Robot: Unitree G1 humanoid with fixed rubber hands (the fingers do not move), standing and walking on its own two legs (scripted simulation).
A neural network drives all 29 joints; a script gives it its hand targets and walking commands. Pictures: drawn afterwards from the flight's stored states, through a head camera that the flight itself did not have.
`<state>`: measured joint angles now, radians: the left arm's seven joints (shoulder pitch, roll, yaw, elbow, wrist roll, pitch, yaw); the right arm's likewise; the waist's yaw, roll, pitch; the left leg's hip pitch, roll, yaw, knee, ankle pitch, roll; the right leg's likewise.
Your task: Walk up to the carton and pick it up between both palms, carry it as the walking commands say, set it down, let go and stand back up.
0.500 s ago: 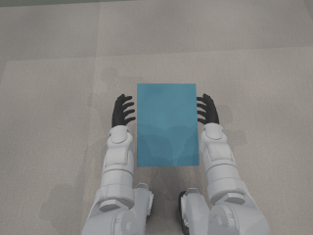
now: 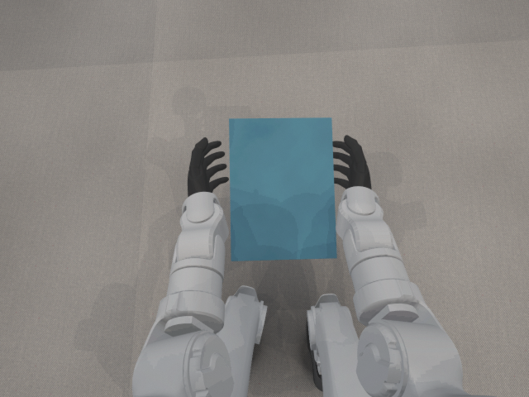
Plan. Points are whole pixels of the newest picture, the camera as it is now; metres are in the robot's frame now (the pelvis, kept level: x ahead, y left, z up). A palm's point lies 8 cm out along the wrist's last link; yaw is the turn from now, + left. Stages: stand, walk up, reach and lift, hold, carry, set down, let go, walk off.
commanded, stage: set down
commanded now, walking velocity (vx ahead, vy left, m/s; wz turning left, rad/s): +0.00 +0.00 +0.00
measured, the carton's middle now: (277, 193) +0.44 +0.04 -0.16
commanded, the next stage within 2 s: none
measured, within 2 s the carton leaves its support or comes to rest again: neither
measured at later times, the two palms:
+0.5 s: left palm (211, 195) +0.42 +0.16 -0.16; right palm (340, 184) +0.46 -0.08 -0.17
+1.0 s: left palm (220, 198) +0.44 +0.16 -0.25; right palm (333, 185) +0.49 -0.08 -0.25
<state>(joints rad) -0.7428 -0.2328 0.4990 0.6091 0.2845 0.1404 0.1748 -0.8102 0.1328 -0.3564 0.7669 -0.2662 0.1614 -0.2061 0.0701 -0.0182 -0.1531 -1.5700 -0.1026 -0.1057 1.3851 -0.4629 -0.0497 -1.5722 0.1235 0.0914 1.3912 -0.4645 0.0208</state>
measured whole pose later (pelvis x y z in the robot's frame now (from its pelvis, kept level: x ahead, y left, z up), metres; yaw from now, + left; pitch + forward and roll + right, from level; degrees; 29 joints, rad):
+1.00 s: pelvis -0.04 +0.00 -0.14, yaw +0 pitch +42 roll +2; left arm -1.12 -0.12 0.57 0.67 0.27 0.22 0.18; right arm -1.27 -0.02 -0.37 0.94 -0.25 0.21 -0.20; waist 0.07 -0.04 0.03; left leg -2.07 -0.16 -0.09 1.85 -0.53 -0.10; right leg -2.08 0.20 0.10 1.86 -0.52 0.06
